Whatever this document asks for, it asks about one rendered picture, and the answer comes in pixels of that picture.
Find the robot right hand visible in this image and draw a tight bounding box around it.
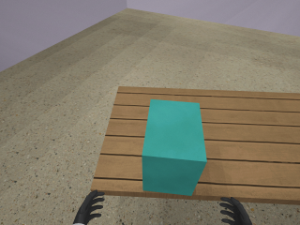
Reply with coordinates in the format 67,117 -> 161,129
219,197 -> 252,225

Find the table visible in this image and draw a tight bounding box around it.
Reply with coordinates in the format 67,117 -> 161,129
90,86 -> 300,205

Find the robot left hand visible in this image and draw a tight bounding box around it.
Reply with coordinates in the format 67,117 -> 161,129
73,190 -> 105,225

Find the carton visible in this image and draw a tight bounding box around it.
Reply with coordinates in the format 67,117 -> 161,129
142,99 -> 207,196

